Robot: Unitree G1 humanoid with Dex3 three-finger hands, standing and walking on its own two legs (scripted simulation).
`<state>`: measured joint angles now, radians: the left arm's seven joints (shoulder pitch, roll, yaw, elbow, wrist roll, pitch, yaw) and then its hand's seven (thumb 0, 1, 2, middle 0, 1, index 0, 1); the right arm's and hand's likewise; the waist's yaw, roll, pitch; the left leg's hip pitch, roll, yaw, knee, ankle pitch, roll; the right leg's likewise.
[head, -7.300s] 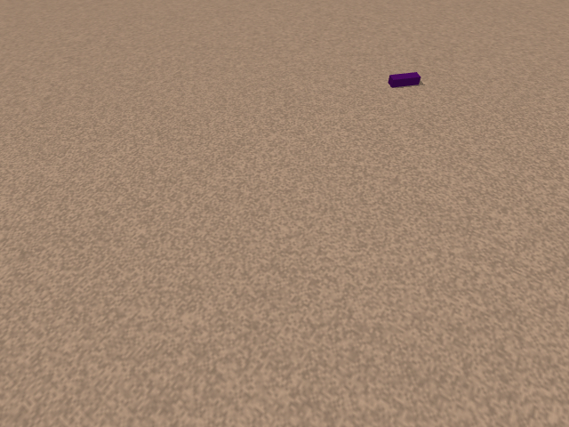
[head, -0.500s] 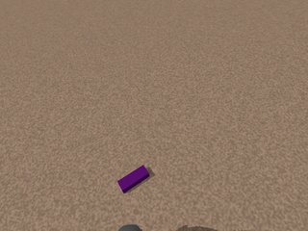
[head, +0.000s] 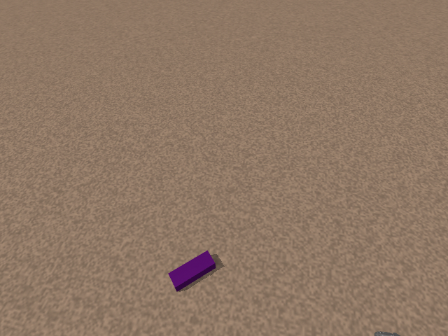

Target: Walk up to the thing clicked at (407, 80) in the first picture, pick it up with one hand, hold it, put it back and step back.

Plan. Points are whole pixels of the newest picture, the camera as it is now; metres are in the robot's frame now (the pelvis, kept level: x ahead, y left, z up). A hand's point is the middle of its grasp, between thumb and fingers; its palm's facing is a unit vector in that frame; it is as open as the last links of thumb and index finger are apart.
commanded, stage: walk up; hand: left
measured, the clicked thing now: (192, 270) +0.51 +0.19 -0.74
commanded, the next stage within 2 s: stand in 1.14 s
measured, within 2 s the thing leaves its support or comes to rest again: neither
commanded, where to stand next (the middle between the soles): +0.06 -0.01 m, yaw -1 degrees
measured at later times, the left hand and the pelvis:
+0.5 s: hand out of the picture +0.13 +0.24 -0.14, palm faces -0.04 -0.95 -0.31, open 7.4 cm; pelvis +0.02 +0.00 +0.01, yaw -1 degrees
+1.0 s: hand out of the picture +0.10 +0.26 -0.15, palm faces -0.02 -0.94 -0.33, open 7.4 cm; pelvis +0.02 +0.01 +0.01, yaw -1 degrees
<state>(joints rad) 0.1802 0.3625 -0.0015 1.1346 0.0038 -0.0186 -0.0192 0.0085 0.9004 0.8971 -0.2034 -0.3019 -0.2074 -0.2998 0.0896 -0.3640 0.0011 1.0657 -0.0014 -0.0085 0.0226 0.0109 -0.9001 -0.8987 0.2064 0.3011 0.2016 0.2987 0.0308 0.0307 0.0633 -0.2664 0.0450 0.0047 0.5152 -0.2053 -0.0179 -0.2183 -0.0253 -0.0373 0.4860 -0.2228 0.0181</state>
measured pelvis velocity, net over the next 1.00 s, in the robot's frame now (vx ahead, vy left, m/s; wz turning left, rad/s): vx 0.02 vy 0.01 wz -0.01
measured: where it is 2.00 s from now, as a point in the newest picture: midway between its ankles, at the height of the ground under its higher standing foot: outside the picture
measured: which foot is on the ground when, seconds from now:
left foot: down 0.00-1.00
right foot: down 0.00-1.00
